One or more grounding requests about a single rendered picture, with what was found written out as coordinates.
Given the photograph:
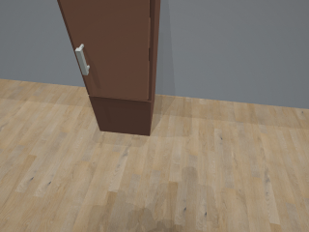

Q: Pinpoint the handle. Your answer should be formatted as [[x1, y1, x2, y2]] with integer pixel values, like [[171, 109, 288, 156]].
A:
[[75, 43, 90, 75]]

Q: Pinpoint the cupboard door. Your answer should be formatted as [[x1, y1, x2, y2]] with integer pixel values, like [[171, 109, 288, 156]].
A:
[[60, 0, 150, 101]]

